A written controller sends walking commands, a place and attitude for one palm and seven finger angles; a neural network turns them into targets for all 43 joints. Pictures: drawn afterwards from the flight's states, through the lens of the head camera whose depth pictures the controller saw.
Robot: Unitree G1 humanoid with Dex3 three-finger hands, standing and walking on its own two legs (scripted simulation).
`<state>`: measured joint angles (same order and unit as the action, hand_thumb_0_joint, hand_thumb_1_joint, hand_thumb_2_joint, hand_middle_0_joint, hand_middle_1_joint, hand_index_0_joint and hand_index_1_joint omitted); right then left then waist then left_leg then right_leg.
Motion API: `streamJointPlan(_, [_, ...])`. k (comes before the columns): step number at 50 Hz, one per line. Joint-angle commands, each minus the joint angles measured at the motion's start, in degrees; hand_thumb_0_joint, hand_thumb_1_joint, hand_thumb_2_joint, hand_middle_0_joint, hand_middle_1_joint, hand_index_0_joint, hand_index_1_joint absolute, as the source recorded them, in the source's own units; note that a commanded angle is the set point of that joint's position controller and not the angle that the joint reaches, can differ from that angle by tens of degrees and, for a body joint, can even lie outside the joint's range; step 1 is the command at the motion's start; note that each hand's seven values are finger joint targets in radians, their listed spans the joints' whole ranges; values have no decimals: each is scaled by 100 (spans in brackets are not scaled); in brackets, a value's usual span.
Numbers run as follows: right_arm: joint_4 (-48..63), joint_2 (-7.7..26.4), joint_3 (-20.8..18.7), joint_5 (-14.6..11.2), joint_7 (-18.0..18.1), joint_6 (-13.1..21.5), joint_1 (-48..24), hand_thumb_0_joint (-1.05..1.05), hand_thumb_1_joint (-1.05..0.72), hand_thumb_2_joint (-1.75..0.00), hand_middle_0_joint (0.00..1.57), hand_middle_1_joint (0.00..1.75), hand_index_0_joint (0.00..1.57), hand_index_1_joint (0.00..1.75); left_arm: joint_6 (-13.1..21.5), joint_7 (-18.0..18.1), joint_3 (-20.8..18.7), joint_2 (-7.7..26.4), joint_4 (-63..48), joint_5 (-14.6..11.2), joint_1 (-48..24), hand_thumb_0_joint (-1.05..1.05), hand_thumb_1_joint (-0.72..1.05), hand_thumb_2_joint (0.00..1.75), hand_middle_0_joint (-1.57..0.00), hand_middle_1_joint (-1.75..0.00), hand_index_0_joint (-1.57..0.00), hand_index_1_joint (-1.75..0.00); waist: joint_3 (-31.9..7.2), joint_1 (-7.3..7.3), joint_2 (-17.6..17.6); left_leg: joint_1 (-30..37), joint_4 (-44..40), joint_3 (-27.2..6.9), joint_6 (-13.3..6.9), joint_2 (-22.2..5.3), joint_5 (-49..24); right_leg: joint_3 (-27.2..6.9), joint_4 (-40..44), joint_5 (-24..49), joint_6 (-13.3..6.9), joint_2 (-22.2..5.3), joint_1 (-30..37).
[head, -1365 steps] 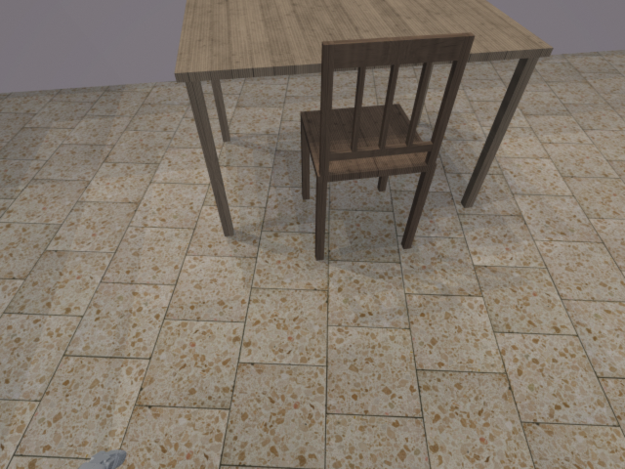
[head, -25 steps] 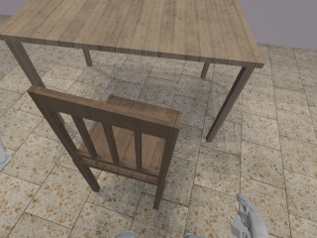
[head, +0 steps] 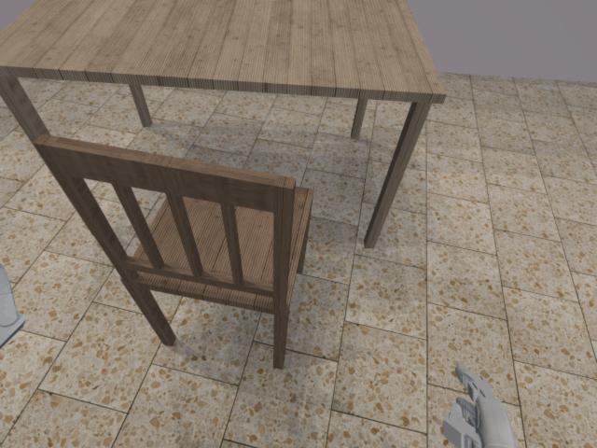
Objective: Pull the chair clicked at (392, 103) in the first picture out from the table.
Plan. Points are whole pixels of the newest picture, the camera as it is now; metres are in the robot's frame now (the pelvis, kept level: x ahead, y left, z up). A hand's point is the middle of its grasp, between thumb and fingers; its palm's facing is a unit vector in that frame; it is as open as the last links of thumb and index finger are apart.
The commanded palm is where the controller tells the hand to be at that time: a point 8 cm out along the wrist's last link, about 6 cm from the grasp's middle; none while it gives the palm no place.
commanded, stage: stop stepping back and stand still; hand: left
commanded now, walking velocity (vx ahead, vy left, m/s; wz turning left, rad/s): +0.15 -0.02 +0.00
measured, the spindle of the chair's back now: (187, 237) +0.48 +0.23 -0.10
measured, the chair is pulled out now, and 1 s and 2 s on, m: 0.27 0.27 0.27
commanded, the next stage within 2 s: let the arm hang, fingers relaxed in 0.90 s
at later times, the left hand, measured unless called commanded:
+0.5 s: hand out of the picture +0.13 +0.27 +0.18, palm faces +0.46 -0.77 -0.44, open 7.5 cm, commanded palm +0.06 +0.31 +0.18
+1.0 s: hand out of the picture +0.13 +0.29 +0.17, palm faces +0.45 -0.76 -0.47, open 7.4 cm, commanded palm none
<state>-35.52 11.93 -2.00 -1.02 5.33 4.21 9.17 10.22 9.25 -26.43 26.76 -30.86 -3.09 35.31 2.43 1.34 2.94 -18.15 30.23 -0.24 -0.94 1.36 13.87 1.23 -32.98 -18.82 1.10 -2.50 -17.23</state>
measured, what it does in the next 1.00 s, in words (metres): shifts its weight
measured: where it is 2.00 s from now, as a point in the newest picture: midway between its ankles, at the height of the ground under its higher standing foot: outside the picture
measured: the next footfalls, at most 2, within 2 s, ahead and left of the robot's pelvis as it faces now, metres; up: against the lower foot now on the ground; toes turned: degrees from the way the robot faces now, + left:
none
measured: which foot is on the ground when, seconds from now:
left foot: down 0.00-1.00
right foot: down 0.00-1.00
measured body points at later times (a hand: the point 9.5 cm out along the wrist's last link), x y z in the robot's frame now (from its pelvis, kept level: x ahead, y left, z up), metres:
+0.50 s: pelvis -0.06 +0.00 +0.00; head -0.09 +0.02 +0.45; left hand +0.10 +0.31 +0.20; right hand +0.08 -0.23 -0.08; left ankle +0.02 +0.11 -0.73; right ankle -0.05 -0.12 -0.72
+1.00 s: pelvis -0.05 +0.02 +0.01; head -0.04 +0.03 +0.46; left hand +0.10 +0.33 +0.20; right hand +0.12 -0.19 -0.07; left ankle -0.03 +0.11 -0.73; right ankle -0.04 -0.11 -0.73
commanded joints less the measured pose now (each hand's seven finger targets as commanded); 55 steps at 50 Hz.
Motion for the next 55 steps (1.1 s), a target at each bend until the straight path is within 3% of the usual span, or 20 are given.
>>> streamJointPlan(1, [890,670,-94,40,-32,588,-309,0,-90,-90,20,30,20,30,389,147,-642,968,-1856,-6,-44,0,90,90,-20,-30,-20,-30,-1014,-136,-1462,345,-779,-1203,-365,-1321,-1894,-66,573,103,-52,-106,817])
streamJointPlan(3, [852,684,-79,-38,-39,620,-235,0,-90,-90,20,30,20,30,338,167,-600,833,-1548,-36,120,0,90,90,-20,-30,-20,-30,-954,-95,-814,-97,-769,-857,-147,-928,45,-134,1077,611,-64,-152,1242])
streamJointPlan(5, [844,697,-91,-37,12,584,-182,0,-90,-90,20,30,20,30,309,198,-618,837,-1193,4,-53,0,90,90,-20,-30,-20,-30,-420,-43,-760,-544,-892,-717,-62,-622,1814,-405,1480,-821,-157,-225,721])
streamJointPlan(9, [684,690,-66,56,20,538,-25,0,-90,-90,20,30,20,30,335,204,-394,711,-700,65,-669,0,90,90,-20,-30,-20,-30,-244,46,-149,320,460,-337,-8,-204,1045,-1006,2094,-1434,-531,-749,-612])
streamJointPlan(14, [610,718,-5,79,36,493,-32,0,-90,-90,20,30,20,30,324,172,-195,660,-510,96,-1193,0,90,90,-20,-30,-20,-30,-119,65,194,597,632,-299,-95,-191,1306,-722,1908,-2172,-552,-821,-1261])
streamJointPlan(17, [717,673,46,79,61,507,-138,0,-90,-90,20,30,20,30,337,168,-246,704,-791,102,-1136,0,90,90,-20,-30,-20,-30,59,23,-572,68,-379,-872,-228,-439,2040,-388,1297,-2131,-406,-377,-944])
streamJointPlan(20, [871,624,11,48,72,574,-277,0,-90,-90,20,30,20,30,341,128,-505,917,-1170,156,-1104,0,90,90,-20,-30,-20,-30,11,-74,-2008,-1654,-2432,-1947,-375,-1141,3708,323,-658,-874,-128,403,974])
streamJointPlan(22, [873,519,-24,106,30,628,-205,0,-90,-90,20,30,20,30,382,54,-597,920,-1043,178,-873,0,90,90,-20,-30,-20,-30,-149,-167,-1922,-2025,-2241,-1611,-397,-1054,3288,398,-661,-607,-113,427,1657])
streamJointPlan(25, [748,520,-14,102,-39,646,-37,0,-90,-90,20,30,20,30,428,9,-570,858,-656,99,-232,0,90,90,-20,-30,-20,-30,-221,-118,-946,-1159,-973,-877,-169,-529,1981,90,1272,-469,-337,100,1408])
streamJointPlan(28, [577,633,-164,73,-45,548,159,0,-90,-90,20,30,20,30,412,-9,-473,746,-571,-36,-453,0,90,90,-20,-30,-20,-30,-409,27,784,150,1769,-38,106,60,1002,-1648,2365,-2117,-1098,-1191,-643])
streamJointPlan(30, [469,650,-96,87,-98,513,182,0,-90,-90,20,30,20,30,359,30,-315,596,-544,-18,-793,0,90,90,-20,-30,-20,-30,-237,115,601,547,1894,-170,19,-124,769,-1480,2259,-1538,-1149,-1399,-1204])
streamJointPlan(32, [551,594,24,82,-40,601,-93,0,-90,-90,20,30,20,30,403,76,-275,607,-518,53,-1156,0,90,90,-20,-30,-20,-30,124,122,-94,470,-258,-390,-103,-403,770,-753,1429,-947,-662,-770,-711])
streamJointPlan(34, [684,714,-30,47,10,755,-176,0,-90,-90,20,30,20,30,510,96,-304,631,-774,84,-1148,0,90,90,-20,-30,-20,-30,-70,-86,-1174,360,-1493,-1469,-284,-1091,159,-283,442,100,-200,13,77])
streamJointPlan(37, [739,557,26,43,21,831,-316,0,-90,-90,20,30,20,30,502,48,-387,718,-965,183,-1160,0,90,90,-20,-30,-20,-30,-57,-95,-1690,-723,-2328,-1802,-374,-1334,2267,-164,133,-73,-52,79,956])
streamJointPlan(40, [718,547,6,36,2,927,-205,0,-90,-90,20,30,20,30,505,89,-398,760,-1092,173,-874,0,90,90,-20,-30,-20,-30,-300,-106,-963,-348,-1784,-1268,-259,-968,1286,-193,968,482,-83,-22,1310])
streamJointPlan(44, [717,550,-6,53,-47,903,-140,0,-90,-90,20,30,20,30,502,118,-409,611,-826,151,-492,0,90,90,-20,-30,-20,-30,-381,-94,-931,-349,-1702,-985,-156,-812,1361,-273,1214,401,-137,-33,1377])
streamJointPlan(49, [675,571,-15,52,-38,791,-145,0,-90,-90,20,30,20,30,480,107,-374,583,-562,83,-542,0,90,90,-20,-30,-20,-30,-553,-54,-655,260,-1320,-748,-80,-730,120,-388,1413,1068,-172,-126,1204])
streamJointPlan(50, [-612,1028,-260,-47,-510,1160,-208,0,-90,-90,20,30,20,30,-146,-656,2212,-689,3693,504,-883,0,90,90,-20,-30,-20,-30,-148,252,-300,307,-236,-671,-49,-674,-1909,83,654,2055,-234,-262,165])
streamJointPlan(52, [-646,687,-210,82,-517,307,495,0,-90,-90,20,30,20,30,-960,-842,2017,-1036,4032,544,-935,0,90,90,-20,-30,-20,-30,-973,11,150,687,-35,-678,-111,-667,-2771,-134,547,2233,-288,-373,390])
streamJointPlan(55, [-565,645,-98,200,-503,-33,410,0,-90,-90,20,30,20,30,-1022,-815,2132,-960,4933,533,-1449,0,90,90,-20,-30,-20,-30,-824,-83,658,360,-103,-878,-251,-599,-2161,-278,501,1812,-385,-345,550])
